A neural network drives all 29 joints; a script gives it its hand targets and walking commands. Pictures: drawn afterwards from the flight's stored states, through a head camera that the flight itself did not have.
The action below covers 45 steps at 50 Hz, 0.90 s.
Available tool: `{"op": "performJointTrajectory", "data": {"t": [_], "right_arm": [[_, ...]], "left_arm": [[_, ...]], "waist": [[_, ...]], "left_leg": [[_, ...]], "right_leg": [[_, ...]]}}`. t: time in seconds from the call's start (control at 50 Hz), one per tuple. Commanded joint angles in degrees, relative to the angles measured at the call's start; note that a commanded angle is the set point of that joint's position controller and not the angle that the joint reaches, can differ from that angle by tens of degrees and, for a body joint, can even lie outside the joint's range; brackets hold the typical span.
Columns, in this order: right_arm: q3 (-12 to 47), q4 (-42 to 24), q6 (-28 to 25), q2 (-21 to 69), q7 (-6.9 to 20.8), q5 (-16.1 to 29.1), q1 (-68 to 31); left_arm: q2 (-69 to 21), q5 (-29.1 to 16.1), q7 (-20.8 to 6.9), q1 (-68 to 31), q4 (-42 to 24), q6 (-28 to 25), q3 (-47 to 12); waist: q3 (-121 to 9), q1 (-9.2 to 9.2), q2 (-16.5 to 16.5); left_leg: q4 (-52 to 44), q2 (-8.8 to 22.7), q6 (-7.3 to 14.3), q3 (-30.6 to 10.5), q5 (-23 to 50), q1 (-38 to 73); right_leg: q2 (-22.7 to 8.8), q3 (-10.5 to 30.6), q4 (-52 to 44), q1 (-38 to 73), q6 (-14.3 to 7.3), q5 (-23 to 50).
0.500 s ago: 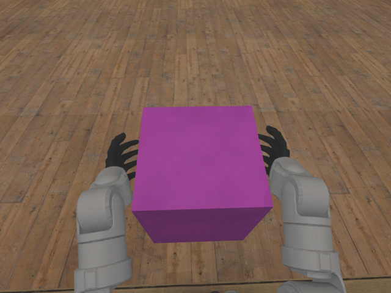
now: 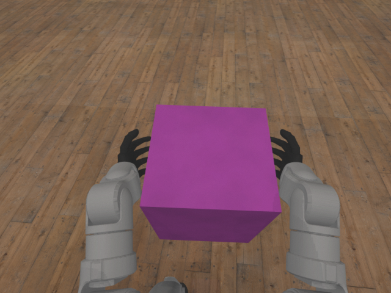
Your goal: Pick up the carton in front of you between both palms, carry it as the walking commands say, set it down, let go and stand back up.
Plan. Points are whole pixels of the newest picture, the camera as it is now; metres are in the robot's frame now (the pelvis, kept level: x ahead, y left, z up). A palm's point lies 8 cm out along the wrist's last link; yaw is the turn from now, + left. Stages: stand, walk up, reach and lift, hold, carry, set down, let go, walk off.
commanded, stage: carry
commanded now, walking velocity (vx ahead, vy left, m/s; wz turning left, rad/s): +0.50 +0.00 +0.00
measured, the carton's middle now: (207, 180) +0.34 +0.02 +0.04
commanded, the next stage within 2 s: none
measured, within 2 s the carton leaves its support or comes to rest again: neither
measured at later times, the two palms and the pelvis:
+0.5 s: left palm (156, 80) +0.62 +0.16 +0.10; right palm (268, 78) +0.62 -0.14 +0.11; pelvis +0.30 +0.02 +0.00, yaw +0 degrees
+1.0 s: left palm (169, 39) +0.85 +0.15 +0.10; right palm (259, 39) +0.86 -0.15 +0.10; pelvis +0.62 +0.00 +0.00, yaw +2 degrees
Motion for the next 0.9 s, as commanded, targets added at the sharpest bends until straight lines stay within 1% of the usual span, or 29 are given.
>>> {"op": "performJointTrajectory", "data": {"t": [0.0, 0.02, 0.04, 0.06, 0.08, 0.1, 0.12, 0.14, 0.16, 0.18, 0.22, 0.28, 0.36, 0.46, 0.5, 0.52, 0.54, 0.56, 0.58, 0.6, 0.62, 0.64, 0.66, 0.68, 0.7, 0.72, 0.78, 0.82, 0.88], "right_arm": [[33.34, 0.19, 0.59, 37.58, 0.14, 6.49, -28.58], [32.47, 1.05, 0.95, 36.97, 0.12, 5.93, -28.18], [31.56, 2.14, 1.21, 36.51, 0.1, 5.26, -27.45], [30.49, 2.98, 1.47, 35.94, 0.13, 4.67, -26.32], [29.77, 4.14, 1.62, 34.99, -0.08, 4.26, -27.07], [29.8, 5.68, 1.63, 35.55, -0.39, 4.87, -26.28], [31.32, 5.31, 1.49, 38.32, 0.04, 6.85, -26.73], [33.24, 3.31, 1.01, 41.56, 0.76, 8.7, -30.13], [35.22, 1.19, 0.4, 44.24, 1.49, 10.6, -33.94], [36.67, -0.04, -0.25, 46.24, 2.2, 12.23, -36.96], [39.07, -1.61, -1.49, 48.17, 3.37, 15.15, -40.22], [40.43, -1.99, -2.48, 47.41, 3.93, 16.58, -38.63], [39.5, -2.26, -2.45, 44.34, 3.52, 15.85, -34.5], [37.61, -4.15, 0.15, 40.55, 2.76, 13.15, -25.7], [37.31, -5.57, 1.8, 39.34, 2.61, 12.09, -22.16], [37.34, -6.51, 2.66, 38.94, 2.58, 11.73, -20.52], [37.51, -7.79, 3.54, 38.71, 2.6, 11.5, -19.05], [37.93, -9.1, 4.44, 38.72, 2.7, 11.53, -17.75], [38.81, -10.72, 5.25, 38.77, 2.89, 11.65, -16.9], [39.88, -12.75, 6.15, 38.77, 3.14, 12.15, -17.57], [41.1, -13.47, 6.9, 41.25, 3.58, 12.81, -16.56], [41.97, -15.54, 7.27, 41.56, 4.03, 13.25, -15.64], [42.85, -16.49, 7.42, 43.9, 4.49, 13.77, -15.72], [43.58, -18.14, 7.31, 46.03, 5.03, 14.21, -15.39], [44.58, -19.61, 7.12, 47.64, 5.65, 14.21, -14.38], [45.58, -19.81, 7.15, 50.51, 6.23, 14.67, -12.83], [46.57, -21.98, 7.04, 52.34, 7.04, 14.48, -5.14], [46.94, -23.71, 7.44, 51.52, 7.04, 13.74, -1.5], [47.49, -25.57, 8.84, 48.99, 7.08, 13.18, 1.5]], "left_arm": [[-38.91, -9.79, -1.43, -28.43, -4.09, 0.78, -33.52], [-38.98, -9.48, -1.39, -28.59, -3.51, 1.15, -33.4], [-39.08, -9.32, -1.37, -29.44, -3.06, 1.51, -33.45], [-39.0, -9.0, -1.28, -30.71, -2.85, 1.76, -33.44], [-40.0, -8.77, -1.21, -30.91, -2.17, 2.24, -33.39], [-39.13, -8.48, -1.01, -29.77, -1.66, 2.55, -32.53], [-40.25, -8.52, -0.66, -31.08, -1.99, 2.42, -32.16], [-42.13, -7.89, -0.43, -32.31, -2.46, 2.15, -31.15], [-43.58, -6.97, -0.29, -32.82, -2.89, 1.76, -30.51], [-44.27, -6.28, -0.28, -33.26, -2.88, 1.31, -30.04], [-44.93, -5.17, -0.4, -32.59, -2.79, 0.25, -30.21], [-43.91, -3.96, -0.12, -30.46, -3.31, -0.92, -31.01], [-41.79, -4.43, 0.2, -28.98, -5.67, -0.9, -32.41], [-40.36, -6.91, -0.21, -24.67, -9.54, 1.75, -34.72], [-40.01, -7.97, -0.66, -22.32, -11.12, 3.46, -35.6], [-39.86, -8.42, -0.91, -21.11, -11.99, 4.35, -35.97], [-39.58, -8.73, -1.15, -19.59, -12.81, 5.21, -36.21], [-39.7, -8.9, -1.38, -17.87, -13.42, 5.94, -36.39], [-39.91, -8.91, -1.68, -16.01, -14.25, 6.57, -36.38], [-39.49, -8.57, -1.93, -13.39, -14.95, 7.27, -35.81], [-38.7, -8.24, -1.92, -14.74, -15.65, 7.68, -35.85], [-41.05, -9.03, -2.41, -10.63, -15.96, 8.12, -36.84], [-44.08, -9.96, -3.32, -10.3, -17.86, 8.28, -38.3], [-47.28, -11.1, -4.38, -10.4, -20.19, 8.24, -39.69], [-49.43, -12.04, -5.39, -10.5, -22.27, 8.07, -40.92], [-50.62, -12.7, -6.0, -10.28, -23.8, 8.01, -41.6], [-51.05, -13.81, -7.51, -4.68, -28.09, 8.43, -43.23], [-49.62, -14.13, -8.23, -1.14, -29.88, 9.04, -43.67], [-46.15, -13.65, -8.81, 3.03, -30.96, 10.38, -43.52]], "waist": [[-14.72, 0.86, -7.99], [-16.17, -1.42, -8.59], [-18.99, -4.93, -7.08], [-23.29, -7.05, -3.14], [-29.21, -6.38, 8.73], [-31.59, -9.05, 15.39], [-28.64, -8.61, 11.23], [-25.96, -8.47, 5.37], [-23.21, -7.58, 2.35], [-22.52, -6.99, 1.76], [-22.21, -6.31, 2.81], [-21.82, -6.7, 4.44], [-19.7, -7.3, 5.29], [-15.55, -7.36, 6.49], [-13.76, -7.31, 7.32], [-13.78, -7.01, 8.27], [-14.93, -6.39, 9.38], [-17.57, -4.97, 8.84], [-20.94, -3.75, 6.29], [-25.09, -2.94, -1.35], [-28.0, -2.9, -15.39], [-26.7, -2.57, -15.27], [-24.32, -2.85, -11.76], [-22.72, -3.15, -4.76], [-20.14, -3.46, -2.48], [-19.77, -3.71, -3.13], [-18.69, -3.54, -6.02], [-16.45, -3.49, -7.11], [-12.46, -3.27, -8.62]], "left_leg": [[-10.33, -4.28, 2.13, 4.84, 4.49, 6.72], [-11.62, -5.39, 2.93, 6.12, 4.38, 14.39], [-14.88, -5.47, 3.18, 6.74, 7.13, 24.66], [-12.08, 0.81, 3.2, 0.08, 11.97, 37.94], [-3.62, 17.72, 9.42, -20.76, 29.43, 55.66], [-9.22, 21.5, 17.71, -36.59, 14.74, 61.43], [-12.6, 19.09, 16.45, -35.78, 2.58, 57.9], [-14.15, 16.58, 13.89, -31.66, -1.06, 52.79], [-15.49, 15.91, 12.23, -28.23, 0.56, 47.27], [-17.17, 14.95, 11.16, -25.53, -1.72, 42.66], [-19.22, 13.49, 10.07, -21.32, -3.45, 37.86], [-20.13, 12.77, 10.29, -16.94, 3.11, 40.32], [-20.36, 11.23, 8.39, -11.84, 14.53, 46.68], [-19.97, 8.92, 5.87, -5.76, 24.14, 50.61], [-19.22, 8.28, 4.79, -3.32, 28.91, 51.03], [-17.3, 8.12, 3.75, -2.02, 34.06, 50.67], [-13.46, 8.11, 2.6, -0.59, 39.11, 49.94], [-6.52, 7.43, 0.66, 2.1, 39.72, 46.56], [1.48, 6.36, -0.99, 3.76, 30.34, 39.4], [13.01, 4.55, -2.21, 4.56, 9.63, 28.28], [28.33, -3.13, -4.59, 1.43, -19.79, 7.2], [36.23, -3.14, -3.28, -3.32, -28.02, -0.19], [36.46, -0.34, -2.0, -4.63, -26.08, -2.2], [33.03, 1.55, -1.75, -4.87, -22.41, -1.12], [28.91, 3.4, -1.89, -4.64, -20.35, 0.35], [24.63, 4.43, -2.4, -4.46, -18.78, 2.95], [14.88, 3.38, -3.96, -0.77, -17.37, 5.6], [8.14, 3.33, -4.79, 1.23, -13.91, 4.48], [0.03, 2.83, -4.99, 3.99, -8.12, 4.47]], "right_leg": [[-11.18, 6.36, 1.94, 13.18, -3.19, 51.06], [-11.31, 4.97, 6.51, 10.85, -1.98, 54.86], [-10.08, 1.66, 14.84, 7.37, -0.2, 53.14], [-8.55, 0.04, 25.88, -1.75, 1.69, 36.6], [-4.28, 0.6, 40.22, -19.26, 4.4, 2.35], [1.96, 3.74, 54.28, -33.32, 5.23, -14.4], [-1.12, 6.13, 55.93, -38.65, 3.41, -11.25], [-3.05, 6.0, 53.61, -38.9, 2.57, -8.1], [-4.83, 5.74, 50.17, -37.78, 2.53, -5.28], [-6.06, 5.82, 46.89, -35.28, 2.74, -3.48], [-6.49, 4.48, 43.39, -32.16, 3.3, -1.25], [-7.3, 2.75, 36.29, -35.11, 4.6, 2.62], [-7.54, 0.4, 24.57, -38.74, 5.11, 9.17], [-5.55, -3.77, 9.27, -34.76, 4.41, 17.27], [-4.13, -5.92, 2.58, -30.92, 3.86, 19.86], [-3.08, -7.02, -0.26, -26.93, 3.31, 20.41], [-1.9, -8.85, -2.32, -21.29, 2.86, 20.15], [-0.9, -10.06, -5.76, -10.77, 2.72, 21.74], [-3.35, -7.67, -6.16, 1.42, 2.28, 21.47], [-14.93, 7.7, -3.05, 13.56, 0.55, 25.44], [-27.97, 30.66, -4.25, 28.81, -9.56, 26.93], [-27.67, 34.04, -8.61, 26.94, -11.23, 23.56], [-25.51, 28.25, -9.12, 23.88, -9.4, 23.82], [-24.48, 23.41, -10.41, 19.56, -7.41, 24.17], [-23.53, 19.37, -12.0, 14.71, -5.57, 24.19], [-22.32, 16.38, -13.78, 11.34, -4.22, 20.76], [-20.24, 9.87, -16.34, 8.37, -4.06, 18.29], [-19.04, 6.67, -16.96, 8.56, -3.93, 19.97], [-17.19, 2.92, -16.7, 8.37, -2.38, 25.28]]}}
